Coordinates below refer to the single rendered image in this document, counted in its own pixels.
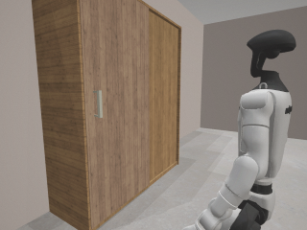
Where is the robot left forearm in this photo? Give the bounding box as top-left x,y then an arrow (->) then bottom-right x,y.
195,156 -> 259,230

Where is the left robot thigh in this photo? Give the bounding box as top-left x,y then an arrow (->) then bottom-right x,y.
220,203 -> 261,230

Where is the left robot upper arm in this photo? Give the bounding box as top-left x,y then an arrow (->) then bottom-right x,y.
233,90 -> 273,181

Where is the wardrobe door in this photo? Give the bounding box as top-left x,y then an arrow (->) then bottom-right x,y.
149,11 -> 178,181
79,0 -> 150,230

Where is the handle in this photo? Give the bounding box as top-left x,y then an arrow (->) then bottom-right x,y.
93,90 -> 103,118

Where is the robot torso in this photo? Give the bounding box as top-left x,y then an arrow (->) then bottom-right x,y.
237,82 -> 293,225

